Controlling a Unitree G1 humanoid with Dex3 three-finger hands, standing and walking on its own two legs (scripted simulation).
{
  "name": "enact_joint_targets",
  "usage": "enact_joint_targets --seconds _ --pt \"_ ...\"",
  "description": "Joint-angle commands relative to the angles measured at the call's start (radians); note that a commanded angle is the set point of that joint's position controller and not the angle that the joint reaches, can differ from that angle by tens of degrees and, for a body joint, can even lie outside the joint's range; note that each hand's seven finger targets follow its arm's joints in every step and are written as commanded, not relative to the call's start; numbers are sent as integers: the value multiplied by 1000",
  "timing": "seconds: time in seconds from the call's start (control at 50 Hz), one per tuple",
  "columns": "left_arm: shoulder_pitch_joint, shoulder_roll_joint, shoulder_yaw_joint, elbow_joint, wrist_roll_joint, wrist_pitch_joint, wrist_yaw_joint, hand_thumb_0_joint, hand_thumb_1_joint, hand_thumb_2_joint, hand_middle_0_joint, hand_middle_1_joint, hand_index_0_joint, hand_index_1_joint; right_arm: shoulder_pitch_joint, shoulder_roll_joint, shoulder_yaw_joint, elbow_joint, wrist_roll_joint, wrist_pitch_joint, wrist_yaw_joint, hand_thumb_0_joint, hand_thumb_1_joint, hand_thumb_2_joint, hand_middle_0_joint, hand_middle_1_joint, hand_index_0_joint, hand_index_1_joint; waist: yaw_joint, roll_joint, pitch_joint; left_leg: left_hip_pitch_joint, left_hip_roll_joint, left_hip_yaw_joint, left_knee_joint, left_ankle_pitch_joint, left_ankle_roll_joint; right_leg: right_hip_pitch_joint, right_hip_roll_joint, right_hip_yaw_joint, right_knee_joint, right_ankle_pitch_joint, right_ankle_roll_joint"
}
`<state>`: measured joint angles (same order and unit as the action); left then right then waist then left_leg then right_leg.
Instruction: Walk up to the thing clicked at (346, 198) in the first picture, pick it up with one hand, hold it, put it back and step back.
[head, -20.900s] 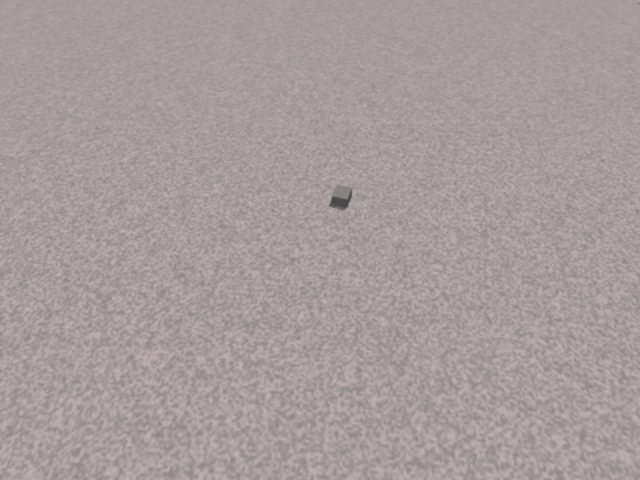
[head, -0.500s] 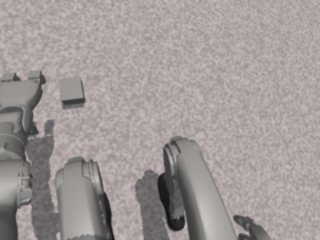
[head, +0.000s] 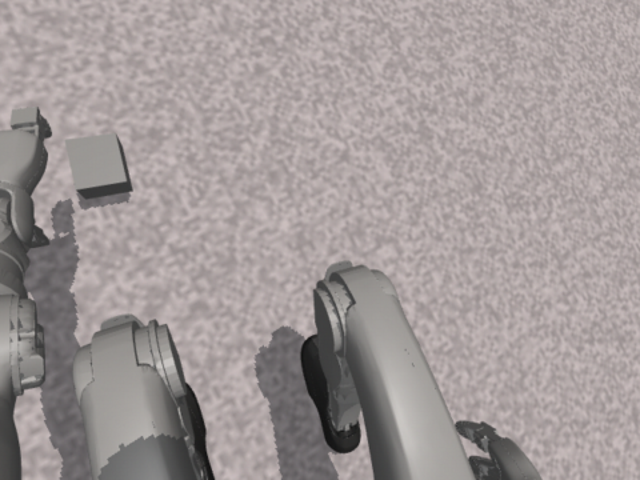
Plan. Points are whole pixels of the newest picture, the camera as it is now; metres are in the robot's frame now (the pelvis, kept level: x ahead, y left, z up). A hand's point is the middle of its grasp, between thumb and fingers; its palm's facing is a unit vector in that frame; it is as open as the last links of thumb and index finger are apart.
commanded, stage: rise first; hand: left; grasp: from above
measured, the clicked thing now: (100, 166) +0.57 +0.21 -0.33
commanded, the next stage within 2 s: approach in 1.92 s
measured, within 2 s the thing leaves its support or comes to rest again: neither
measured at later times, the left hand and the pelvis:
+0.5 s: hand (38, 181) +0.51 +0.25 -0.20, palm faces -0.45 -0.04 -0.89, open 14.2 cm; pelvis +0.00 +0.00 -0.02, yaw -2 degrees
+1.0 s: hand (48, 171) +0.52 +0.24 -0.20, palm faces -0.45 -0.03 -0.89, open 14.0 cm; pelvis +0.00 +0.00 -0.03, yaw -2 degrees
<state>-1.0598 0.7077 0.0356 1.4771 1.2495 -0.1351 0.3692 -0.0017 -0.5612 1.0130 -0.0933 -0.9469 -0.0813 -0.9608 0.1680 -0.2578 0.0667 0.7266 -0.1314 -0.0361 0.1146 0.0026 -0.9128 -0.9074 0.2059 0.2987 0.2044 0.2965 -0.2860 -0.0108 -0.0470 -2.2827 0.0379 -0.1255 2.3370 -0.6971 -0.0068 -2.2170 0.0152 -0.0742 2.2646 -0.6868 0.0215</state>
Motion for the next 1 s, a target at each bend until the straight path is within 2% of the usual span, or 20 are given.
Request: enact_joint_targets --seconds 0.0,0.02,0.06,0.1,0.2,0.26,0.32,0.36,0.38,0.4,0.48,0.54,0.56,0.58,0.6,0.7,0.8,0.94,0.96,0.98 --pt "-337 212 8 -141 -5 -3 29 0 -578 1011 -70 -956 -60 -966 242 -253 -68 -2 -3 0 -9 0 -904 -905 200 300 200 300 -20 304 -679 516 -23 76 -212 211 37 352 29 -76 -229 262 -55" --pt "-374 242 17 -182 -11 -7 29 0 -564 998 -69 -953 -64 -957 235 -253 -68 -5 2 1 -9 0 -903 -904 200 300 200 300 -12 328 -710 519 -22 77 -209 218 36 358 32 -77 -221 266 -57" --pt "-359 224 7 -147 -10 -5 27 0 -569 1002 -69 -957 -63 -963 237 -255 -66 -8 -1 2 -9 0 -904 -904 200 300 200 300 -27 307 -683 504 -21 74 -198 212 39 352 33 -79 -221 267 -55" --pt "-351 220 5 -145 -10 -5 30 0 -572 1002 -65 -966 -60 -970 239 -257 -62 -6 -2 3 -7 0 -904 -905 200 300 200 300 -26 304 -674 495 -23 73 -201 205 38 354 35 -83 -218 261 -55" --pt "-389 255 15 -156 -6 -2 33 0 -553 986 -63 -976 -67 -970 243 -267 -53 -11 -3 7 -3 0 -904 -904 200 300 200 300 -30 338 -692 492 -22 73 -189 213 35 346 35 -86 -201 268 -57" --pt "-395 234 -4 -140 -1 1 29 0 -557 990 -66 -978 -68 -975 242 -272 -47 -14 -4 5 -3 0 -904 -904 200 300 200 300 -51 345 -675 506 -18 64 -179 214 34 322 39 -96 -194 271 -57" --pt "-376 240 -2 -127 -7 9 25 0 -548 981 -60 -985 -68 -976 242 -266 -39 -20 -6 4 1 0 -903 -903 200 300 200 300 -48 322 -652 458 -20 71 -168 201 41 347 40 -91 -197 267 -53" --pt "-402 273 14 -139 -8 10 30 0 -543 974 -61 -990 -72 -979 247 -274 -37 -21 -6 3 -2 0 -904 -904 200 300 200 300 -44 337 -666 466 -21 72 -168 195 40 342 39 -90 -198 261 -53" --pt "-394 256 1 -136 -7 10 27 0 -536 966 -63 -1000 -79 -983 242 -268 -32 -22 -7 5 -1 0 -905 -904 200 300 200 300 -43 355 -675 464 -20 71 -173 196 35 347 41 -94 -188 257 -55" --pt "-403 261 4 -137 -6 10 26 0 -587 1028 -78 -980 -56 -1001 246 -275 -33 -20 -5 5 1 0 -907 -902 200 300 200 300 -47 362 -680 476 -21 65 -174 199 33 330 40 -100 -182 258 -57" --pt "-414 256 -6 -135 -2 15 22 0 -539 981 -70 -1004 -76 -997 249 -279 -28 -29 -3 10 2 0 -905 -903 200 300 200 300 -65 350 -676 486 -19 53 -169 211 32 324 43 -110 -174 269 -58" --pt "-428 266 -7 -144 -10 18 20 0 -531 976 -66 -1015 -78 -1002 252 -278 -22 -24 -2 12 1 0 -905 -902 200 300 200 300 -57 348 -678 465 -20 61 -155 220 36 338 45 -104 -177 282 -54" --pt "-425 254 -13 -130 -6 19 19 0 -533 978 -67 -1011 -78 -1000 254 -277 -19 -26 -5 12 2 0 -904 -902 200 300 200 300 -71 356 -672 459 -20 62 -149 221 36 345 44 -103 -175 288 -52" --pt "-423 251 -9 -110 -13 21 18 0 -521 965 -62 -1021 -80 -1002 257 -280 -19 -26 -3 9 4 0 -904 -902 200 300 200 300 -75 347 -638 452 -21 56 -159 207 34 314 41 -107 -172 271 -55" --pt "-432 256 -13 -129 -9 20 18 0 -519 963 -61 -1023 -81 -1003 252 -277 -13 -27 -6 11 3 0 -903 -901 200 300 200 300 -68 372 -639 449 -19 63 -156 209 35 326 43 -104 -179 274 -53" --pt "-442 262 -25 -105 -3 13 4 0 -515 965 -67 -1025 -84 -1007 257 -280 -6 -33 -6 13 7 0 -903 -902 200 300 200 300 -85 345 -630 422 -21 55 -149 183 37 324 48 -109 -176 252 -54" --pt "-445 284 -14 -116 2 11 6 0 -513 964 -65 -1025 -82 -1006 260 -289 0 -43 -8 10 6 0 -902 -902 200 300 200 300 -84 372 -634 451 -20 50 -150 200 32 312 45 -115 -168 262 -54" --pt "-459 288 -12 -109 7 21 12 0 -502 953 -65 -1036 -89 -1011 274 -294 10 -52 -14 12 14 0 -903 -901 200 300 200 300 -104 389 -632 451 -19 48 -143 223 31 327 46 -119 -160 290 -53" --pt "-466 290 -16 -110 -1 20 12 0 -490 940 -66 -1035 -94 -1005 261 -295 12 -53 -10 12 12 0 -903 -901 200 300 200 300 -92 390 -625 446 -19 48 -147 206 31 306 46 -118 -161 271 -55" --pt "-463 288 -18 -105 5 20 12 0 -496 950 -68 -1036 -93 -1009 266 -295 14 -55 -13 11 12 0 -903 -901 200 300 200 300 -107 395 -612 442 -18 49 -140 206 33 311 46 -118 -164 275 -53"
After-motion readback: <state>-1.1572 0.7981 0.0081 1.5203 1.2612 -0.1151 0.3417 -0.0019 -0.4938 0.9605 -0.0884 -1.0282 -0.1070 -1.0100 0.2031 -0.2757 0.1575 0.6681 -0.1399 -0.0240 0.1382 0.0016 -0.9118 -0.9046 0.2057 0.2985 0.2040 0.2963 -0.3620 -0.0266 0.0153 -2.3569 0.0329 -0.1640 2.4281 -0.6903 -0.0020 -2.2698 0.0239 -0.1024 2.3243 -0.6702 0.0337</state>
